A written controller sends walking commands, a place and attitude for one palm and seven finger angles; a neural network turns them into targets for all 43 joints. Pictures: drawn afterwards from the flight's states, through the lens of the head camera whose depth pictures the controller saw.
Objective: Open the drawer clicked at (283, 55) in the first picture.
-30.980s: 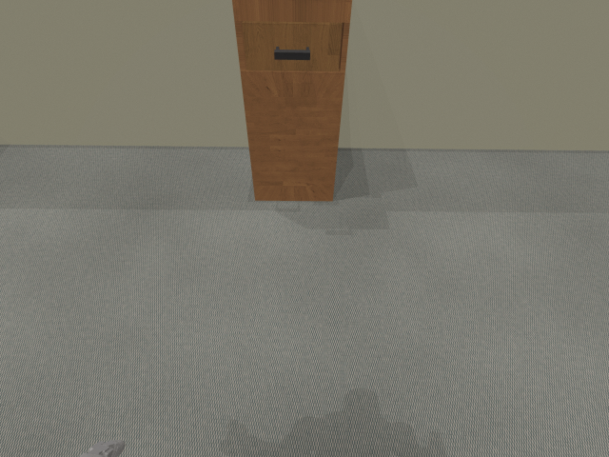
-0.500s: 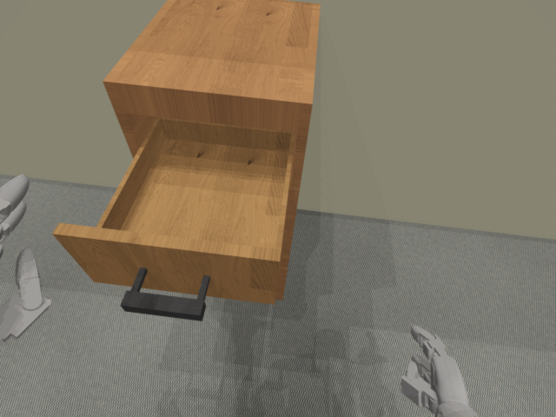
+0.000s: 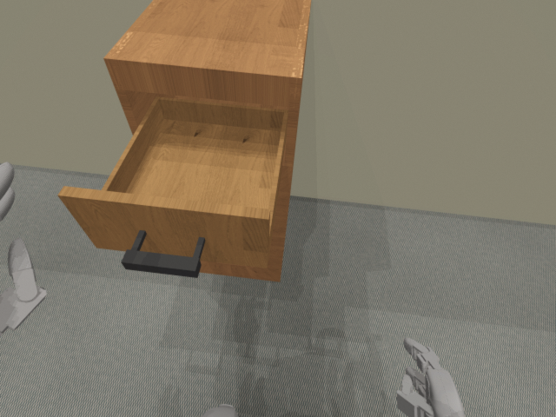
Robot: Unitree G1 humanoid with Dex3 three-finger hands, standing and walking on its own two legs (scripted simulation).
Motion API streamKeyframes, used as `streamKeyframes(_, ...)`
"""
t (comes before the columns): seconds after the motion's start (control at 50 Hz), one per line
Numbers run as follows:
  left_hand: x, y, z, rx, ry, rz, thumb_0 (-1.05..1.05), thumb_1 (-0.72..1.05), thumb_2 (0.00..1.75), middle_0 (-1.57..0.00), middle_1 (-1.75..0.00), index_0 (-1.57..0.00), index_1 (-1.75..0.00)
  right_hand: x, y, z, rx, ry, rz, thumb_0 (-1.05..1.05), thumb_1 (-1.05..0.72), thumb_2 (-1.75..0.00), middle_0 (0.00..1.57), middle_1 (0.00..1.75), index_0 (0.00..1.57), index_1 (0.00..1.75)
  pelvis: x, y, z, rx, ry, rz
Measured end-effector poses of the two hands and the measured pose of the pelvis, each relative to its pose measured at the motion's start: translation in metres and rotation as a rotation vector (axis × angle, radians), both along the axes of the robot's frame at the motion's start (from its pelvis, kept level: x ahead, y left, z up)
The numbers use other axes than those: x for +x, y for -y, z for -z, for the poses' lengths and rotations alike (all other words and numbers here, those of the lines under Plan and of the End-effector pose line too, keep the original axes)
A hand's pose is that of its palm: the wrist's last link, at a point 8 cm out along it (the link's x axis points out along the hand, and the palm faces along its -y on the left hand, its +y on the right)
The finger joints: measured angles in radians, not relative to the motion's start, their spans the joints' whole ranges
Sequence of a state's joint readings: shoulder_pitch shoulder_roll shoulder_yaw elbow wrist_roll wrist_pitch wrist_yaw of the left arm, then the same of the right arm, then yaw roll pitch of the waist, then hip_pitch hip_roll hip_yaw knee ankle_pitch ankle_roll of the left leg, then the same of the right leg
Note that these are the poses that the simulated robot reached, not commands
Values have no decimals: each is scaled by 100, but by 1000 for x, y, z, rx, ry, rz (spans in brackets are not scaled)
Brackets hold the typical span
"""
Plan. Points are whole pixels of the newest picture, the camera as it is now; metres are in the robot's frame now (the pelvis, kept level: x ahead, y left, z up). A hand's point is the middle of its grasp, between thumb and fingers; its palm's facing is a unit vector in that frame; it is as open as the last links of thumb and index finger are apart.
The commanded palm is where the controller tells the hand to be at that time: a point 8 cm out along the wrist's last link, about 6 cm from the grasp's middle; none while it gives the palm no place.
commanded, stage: step back with the hand held close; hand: left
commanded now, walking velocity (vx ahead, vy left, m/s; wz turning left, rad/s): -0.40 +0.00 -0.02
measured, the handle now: (166, 251) +0.36 +0.22 -0.03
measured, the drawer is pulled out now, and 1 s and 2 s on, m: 0.29 0.29 0.29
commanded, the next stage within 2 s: stop stepping back and stand still in 0.28 s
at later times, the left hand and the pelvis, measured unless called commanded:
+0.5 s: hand out of the picture +0.06 +0.20 +0.19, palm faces +0.34 -0.82 -0.46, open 7.4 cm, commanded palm +0.00 +0.25 +0.19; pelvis -0.13 -0.03 +0.00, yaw -1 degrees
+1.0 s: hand out of the picture -0.03 +0.19 +0.18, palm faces +0.40 -0.77 -0.50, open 7.4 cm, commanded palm -0.08 +0.24 +0.19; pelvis -0.20 -0.05 +0.01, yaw +3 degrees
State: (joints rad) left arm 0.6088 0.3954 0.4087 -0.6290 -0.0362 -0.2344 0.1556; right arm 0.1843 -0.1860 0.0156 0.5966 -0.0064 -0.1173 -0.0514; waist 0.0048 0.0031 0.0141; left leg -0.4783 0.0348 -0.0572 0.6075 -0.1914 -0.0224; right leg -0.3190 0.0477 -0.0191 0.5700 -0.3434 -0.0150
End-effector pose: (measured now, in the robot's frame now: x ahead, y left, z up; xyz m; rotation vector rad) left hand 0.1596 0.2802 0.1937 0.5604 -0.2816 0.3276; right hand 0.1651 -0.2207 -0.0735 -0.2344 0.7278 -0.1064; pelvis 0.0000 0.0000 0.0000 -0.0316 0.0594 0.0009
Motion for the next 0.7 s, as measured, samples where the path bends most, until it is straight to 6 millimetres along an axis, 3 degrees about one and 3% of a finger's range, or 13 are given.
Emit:
streamKeyframes(0.12, -19, 22, 3, -34, -46, 84, 1, 89, 90, -21, -30, -21, -30, -17, 12, -6, 14, -13, 22, 1, -90, -90, 20, 30, 21, 30, -25, 7, -7, 27, 9, -21)
streamKeyframes(0.2, -40, 11, 5, -24, -89, 52, 1, 88, 90, -21, -30, -21, -30, -26, 16, -19, -28, -5, 40, 1, -90, -90, 20, 30, 20, 30, -38, 4, -12, 51, -10, -24)
streamKeyframes(0.28, -62, -1, 12, -13, -78, 28, 1, 88, 90, -21, -30, -21, -30, -33, 13, -20, -60, 28, 32, 1, -90, -90, 20, 30, 20, 30, -63, 0, -4, 47, -1, -45)
streamKeyframes(0.36, -89, 4, 9, -38, -65, 18, 1, 89, 90, -21, -30, -21, -30, -53, 3, -25, -24, 63, -12, 1, -90, -90, 20, 30, 20, 30, -88, 7, -7, 40, 16, -16)
streamKeyframes(0.5, -137, 42, -10, -11, -3, 42, 1, 89, 90, -21, -30, -21, -30, -108, 6, -14, 80, 96, -37, 1, -90, -90, 20, 30, 21, 30, -131, 30, -2, 27, 34, 16)
streamKeyframes(0.6, -164, 59, -7, -8, -22, 26, 1, 89, 90, -21, -30, -21, -30, -160, 35, 5, 81, 3, -2, 1, -90, -90, 20, 30, 21, 30, -160, 45, -2, 31, 66, -10)
streamKeyframes(0.7, -187, 57, -3, -42, -68, -12, 1, 88, 90, -21, -30, -21, -30, -213, 72, 0, 17, -87, 89, 1, -90, -90, 20, 30, 21, 30, -171, 51, -16, 66, 43, -10)
